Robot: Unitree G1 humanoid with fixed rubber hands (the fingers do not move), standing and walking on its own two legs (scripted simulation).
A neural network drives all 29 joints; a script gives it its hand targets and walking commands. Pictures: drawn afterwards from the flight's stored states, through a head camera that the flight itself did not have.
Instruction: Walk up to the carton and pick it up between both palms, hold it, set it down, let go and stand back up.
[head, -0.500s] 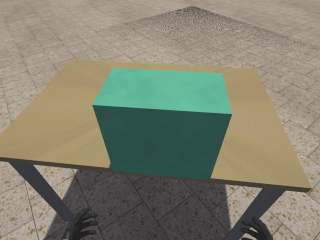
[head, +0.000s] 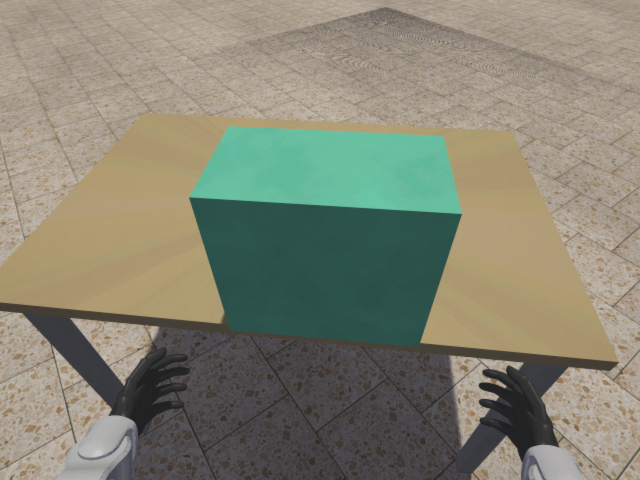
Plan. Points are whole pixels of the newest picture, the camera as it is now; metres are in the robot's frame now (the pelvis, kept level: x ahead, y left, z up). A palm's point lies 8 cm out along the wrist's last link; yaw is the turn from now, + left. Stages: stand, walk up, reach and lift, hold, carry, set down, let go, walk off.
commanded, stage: reach and lift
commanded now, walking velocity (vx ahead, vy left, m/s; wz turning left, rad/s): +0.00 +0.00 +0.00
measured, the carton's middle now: (327, 241) +0.45 +0.03 +0.07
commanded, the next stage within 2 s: none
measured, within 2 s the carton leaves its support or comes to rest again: neither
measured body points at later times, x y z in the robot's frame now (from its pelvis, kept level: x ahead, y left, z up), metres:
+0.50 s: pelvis +0.01 +0.00 +0.01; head +0.02 +0.00 +0.46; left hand +0.29 +0.28 +0.05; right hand +0.28 -0.21 +0.04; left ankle +0.00 +0.11 -0.74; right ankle +0.01 -0.11 -0.74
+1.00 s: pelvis +0.02 +0.01 +0.01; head +0.02 +0.02 +0.46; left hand +0.36 +0.28 +0.10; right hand +0.34 -0.22 +0.09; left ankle +0.00 +0.11 -0.74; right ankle +0.01 -0.11 -0.74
